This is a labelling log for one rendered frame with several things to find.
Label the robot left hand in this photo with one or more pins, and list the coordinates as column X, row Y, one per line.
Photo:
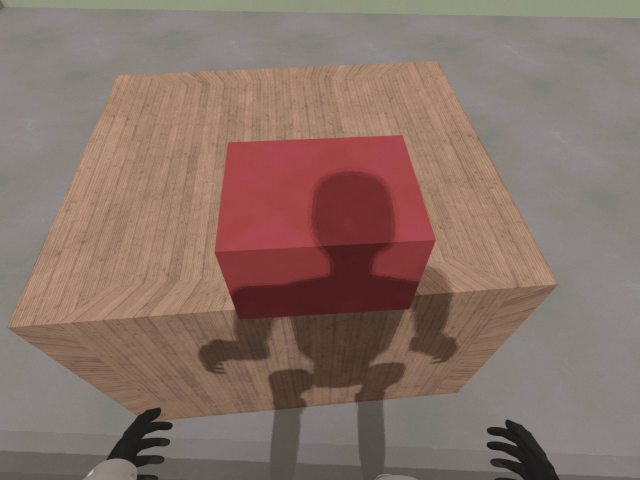
column 132, row 443

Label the robot right hand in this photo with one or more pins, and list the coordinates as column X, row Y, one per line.
column 534, row 463

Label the pedestal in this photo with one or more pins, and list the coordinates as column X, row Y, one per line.
column 127, row 292

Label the robot left forearm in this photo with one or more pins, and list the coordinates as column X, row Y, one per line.
column 113, row 469

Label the carton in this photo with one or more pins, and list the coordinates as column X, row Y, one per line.
column 321, row 226

